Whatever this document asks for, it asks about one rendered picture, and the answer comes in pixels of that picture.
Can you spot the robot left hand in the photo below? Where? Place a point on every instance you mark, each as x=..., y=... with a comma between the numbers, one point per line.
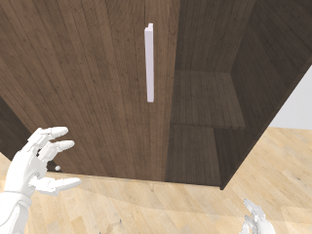
x=21, y=174

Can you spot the robot right hand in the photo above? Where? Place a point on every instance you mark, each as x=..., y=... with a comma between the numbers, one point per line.
x=257, y=223

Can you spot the left robot forearm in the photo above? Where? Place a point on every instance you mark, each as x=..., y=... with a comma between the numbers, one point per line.
x=13, y=212

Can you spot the handle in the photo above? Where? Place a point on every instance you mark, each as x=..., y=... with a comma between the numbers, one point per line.
x=149, y=61

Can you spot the wardrobe door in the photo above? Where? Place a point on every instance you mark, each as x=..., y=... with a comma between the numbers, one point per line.
x=81, y=64
x=13, y=131

